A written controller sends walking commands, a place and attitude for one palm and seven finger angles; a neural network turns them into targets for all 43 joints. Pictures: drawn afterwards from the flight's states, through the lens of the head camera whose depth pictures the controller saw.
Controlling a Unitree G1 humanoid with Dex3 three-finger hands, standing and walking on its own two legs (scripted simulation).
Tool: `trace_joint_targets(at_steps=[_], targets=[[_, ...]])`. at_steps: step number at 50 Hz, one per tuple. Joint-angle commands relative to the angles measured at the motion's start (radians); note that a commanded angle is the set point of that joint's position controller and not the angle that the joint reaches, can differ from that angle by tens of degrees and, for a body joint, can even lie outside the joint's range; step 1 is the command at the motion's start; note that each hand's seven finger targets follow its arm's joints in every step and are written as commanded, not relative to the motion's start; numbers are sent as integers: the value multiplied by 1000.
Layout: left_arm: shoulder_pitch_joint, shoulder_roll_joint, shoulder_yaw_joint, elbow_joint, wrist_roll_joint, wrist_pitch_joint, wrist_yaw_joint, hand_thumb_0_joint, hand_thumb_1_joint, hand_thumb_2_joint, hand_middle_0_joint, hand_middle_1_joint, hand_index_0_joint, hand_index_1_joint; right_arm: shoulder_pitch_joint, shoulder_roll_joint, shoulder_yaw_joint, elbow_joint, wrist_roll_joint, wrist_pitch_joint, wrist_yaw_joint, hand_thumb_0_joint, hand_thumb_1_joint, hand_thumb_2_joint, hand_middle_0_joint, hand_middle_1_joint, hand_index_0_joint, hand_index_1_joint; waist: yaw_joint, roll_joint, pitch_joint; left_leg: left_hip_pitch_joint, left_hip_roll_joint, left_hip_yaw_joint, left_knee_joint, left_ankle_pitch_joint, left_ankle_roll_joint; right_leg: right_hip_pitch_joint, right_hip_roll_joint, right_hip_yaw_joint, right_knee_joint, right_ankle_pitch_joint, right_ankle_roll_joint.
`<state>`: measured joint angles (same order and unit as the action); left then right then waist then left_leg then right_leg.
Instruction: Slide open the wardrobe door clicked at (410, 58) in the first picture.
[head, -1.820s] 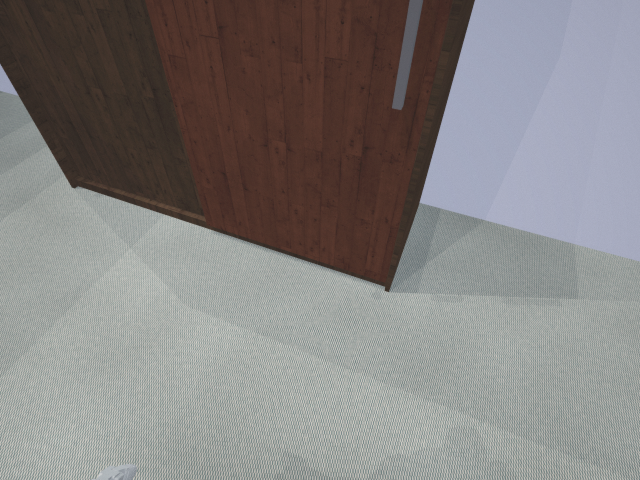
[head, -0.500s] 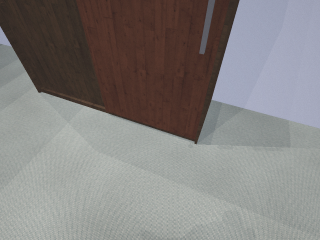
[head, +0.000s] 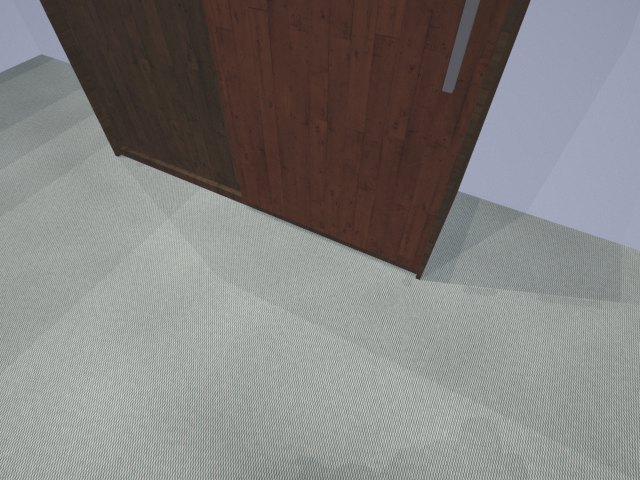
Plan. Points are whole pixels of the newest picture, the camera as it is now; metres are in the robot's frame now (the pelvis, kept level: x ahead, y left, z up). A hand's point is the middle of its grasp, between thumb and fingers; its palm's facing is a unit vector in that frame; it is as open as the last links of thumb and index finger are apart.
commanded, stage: walk to a spot facing it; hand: right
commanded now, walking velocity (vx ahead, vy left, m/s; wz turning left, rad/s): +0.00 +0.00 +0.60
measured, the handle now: (470, 14) +0.93 -0.26 +0.17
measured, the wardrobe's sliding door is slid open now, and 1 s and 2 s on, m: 0.00 0.00 0.00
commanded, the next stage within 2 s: none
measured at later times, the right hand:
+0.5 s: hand out of the picture +0.07 -0.16 -0.15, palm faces -0.18 +0.95 -0.24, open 7.4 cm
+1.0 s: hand (393, 339) +0.38 -0.11 -0.16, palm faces -0.52 +0.83 -0.18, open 7.4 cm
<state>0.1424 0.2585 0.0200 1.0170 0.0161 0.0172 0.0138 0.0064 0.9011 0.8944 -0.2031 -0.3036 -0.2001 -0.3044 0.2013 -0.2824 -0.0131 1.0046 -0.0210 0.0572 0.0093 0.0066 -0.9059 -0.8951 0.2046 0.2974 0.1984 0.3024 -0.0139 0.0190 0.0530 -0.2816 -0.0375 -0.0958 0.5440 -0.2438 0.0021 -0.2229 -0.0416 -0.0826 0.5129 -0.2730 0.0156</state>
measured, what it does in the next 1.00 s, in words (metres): walks ahead, turning left: right foot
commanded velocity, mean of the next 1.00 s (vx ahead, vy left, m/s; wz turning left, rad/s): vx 0.21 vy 0.00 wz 0.60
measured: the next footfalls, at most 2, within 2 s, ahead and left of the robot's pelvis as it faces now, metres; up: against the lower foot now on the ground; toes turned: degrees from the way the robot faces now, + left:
right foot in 0.68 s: +0.19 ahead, -0.09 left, +0.00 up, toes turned +20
left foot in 1.18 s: +0.31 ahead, +0.21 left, +0.00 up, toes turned +48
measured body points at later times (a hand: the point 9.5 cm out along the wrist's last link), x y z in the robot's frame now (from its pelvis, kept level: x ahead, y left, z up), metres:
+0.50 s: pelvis +0.03 +0.03 +0.01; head +0.04 +0.05 +0.46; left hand +0.06 +0.31 -0.13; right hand +0.08 -0.21 -0.13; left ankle +0.00 +0.11 -0.73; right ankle +0.07 -0.13 -0.67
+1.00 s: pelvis +0.19 +0.02 +0.01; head +0.23 +0.01 +0.45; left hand +0.03 +0.19 -0.13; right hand +0.40 -0.15 -0.15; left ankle +0.17 +0.18 -0.64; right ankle +0.15 -0.10 -0.73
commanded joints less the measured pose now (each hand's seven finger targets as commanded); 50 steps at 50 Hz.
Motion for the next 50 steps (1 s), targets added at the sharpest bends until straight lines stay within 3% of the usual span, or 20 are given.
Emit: trace_joint_targets(at_steps=[1,2,4,7,8,9,10,11,15,24,29,32,33,34,35,36,37,40,44,50], targets=[[11,208,64,-89,-2,-14,20,0,900,900,-200,-300,-200,-300,8,-105,-47,-114,3,-10,-2,0,-900,-900,200,300,200,300,15,-209,-68,-127,15,55,281,-104,-16,49,-297,209,-186,147,-138],[5,202,66,-99,-1,-17,19,0,900,900,-200,-300,-200,-300,12,-93,-52,-126,2,-6,-1,0,-900,-900,200,300,200,300,13,-236,-67,-149,30,78,387,-240,-27,52,-341,213,-199,241,-182],[-24,188,69,-120,1,-21,22,0,900,900,-200,-300,-200,-300,29,-83,-60,-140,3,-6,2,0,-900,-900,200,300,200,300,-6,-203,-72,-133,81,55,387,-279,-21,39,-358,161,-141,351,-192],[-57,170,76,-129,4,-6,16,0,900,900,-200,-300,-200,-300,175,-77,-73,-105,-1,-24,7,0,-900,-900,200,300,200,300,-76,-84,-95,97,77,110,14,12,-19,-63,-231,-19,163,203,-54],[-10,96,63,-142,-2,5,6,0,900,900,-200,-300,-200,-300,203,-170,-89,-99,-13,-43,-2,0,-900,-900,200,300,200,300,-73,243,-79,165,232,-178,-210,100,28,-247,-86,-83,412,-187,23],[-26,53,54,-180,0,10,2,0,900,900,-200,-300,-200,-300,206,-235,-97,-108,-7,-46,-16,0,-900,-900,200,300,200,300,-66,392,-44,126,396,-510,-319,141,121,-410,3,-5,612,-354,47],[-46,94,61,-184,0,13,1,0,900,900,-200,-300,-200,-300,194,-212,-99,-123,2,-40,-25,0,-900,-900,200,300,200,300,-67,248,-34,103,388,-460,-358,-124,174,-404,-35,95,655,-278,27],[-66,95,62,-185,2,6,-6,0,900,900,-200,-300,-200,-300,148,-178,-101,-136,-1,-44,-24,0,-900,-900,200,300,200,300,-49,193,-3,88,342,-455,-389,-305,170,-445,-58,108,652,-203,23],[-34,81,66,-153,13,-17,-21,0,900,900,-200,-300,-200,-300,124,-123,-88,-134,2,-80,-17,0,-900,-900,200,300,200,300,-17,45,-42,99,256,-349,-334,-211,175,-383,-63,88,598,-52,38],[-91,45,61,-205,9,-39,-25,0,900,900,-200,-300,-200,-300,230,-106,-88,-96,-6,-99,-8,0,-900,-900,200,300,200,300,-52,117,-26,177,216,-350,-340,-155,194,-406,-32,71,386,-30,52],[-97,38,56,-231,-2,-56,-23,0,900,900,-200,-300,-200,-300,205,-120,-96,-111,-9,-94,-11,0,-900,-900,200,300,200,300,-53,133,-31,118,205,-375,-288,-50,195,-248,9,68,187,-84,35],[43,52,57,-193,-8,-74,-9,0,900,900,-200,-300,-200,-300,126,-122,-102,-132,-2,-88,-12,0,-900,-900,200,300,200,300,22,114,-69,-38,136,-320,-151,2,144,65,32,60,-56,9,26],[160,102,66,-154,-10,-83,7,0,900,900,-200,-300,-200,-300,107,-83,-95,-146,2,-89,-7,0,-900,-900,200,300,200,300,72,12,-113,-178,63,-252,-13,-18,105,298,-35,109,-137,4,11],[271,212,92,-127,1,-84,12,0,900,900,-200,-300,-200,-300,130,-17,-85,-156,14,-89,4,0,-900,-900,200,300,200,300,112,-283,-188,-396,-60,-109,265,-221,50,502,-302,417,-224,-196,-46],[316,240,92,-130,3,-76,12,0,900,900,-200,-300,-200,-300,108,-17,-85,-171,4,-96,7,0,-900,-900,200,300,200,300,115,-321,-133,-482,-40,15,471,-328,8,415,-467,600,-312,-295,-111],[265,209,82,-150,8,-70,9,0,900,900,-200,-300,-200,-300,61,-39,-94,-183,-7,-95,13,0,-900,-900,200,300,200,300,100,-192,-28,-479,27,4,557,-286,1,268,-468,588,-346,-306,-149],[206,125,61,-151,8,-75,9,0,900,900,-200,-300,-200,-300,75,-49,-101,-153,-15,-86,17,0,-900,-900,200,300,200,300,55,-177,23,-454,51,9,612,-186,-7,168,-387,484,-365,-278,-98],[169,53,33,-141,2,-98,15,0,900,900,-200,-300,-200,-300,101,-8,-97,-123,-20,-62,42,0,-900,-900,200,300,200,300,2,-168,72,-414,91,57,667,-20,-22,86,-272,198,-337,55,-18],[256,27,27,-91,-3,-109,28,0,900,900,-200,-300,-200,-300,90,32,-86,-125,-15,-44,40,0,-900,-900,200,300,200,300,-3,-169,36,-464,86,100,702,48,-31,184,-235,8,-253,522,2],[319,23,26,-41,6,-91,32,0,900,900,-200,-300,-200,-300,-101,64,-67,-180,-9,-32,46,0,-900,-900,200,300,200,300,33,-172,106,-433,76,231,386,99,-34,207,-219,-123,-214,732,-57]])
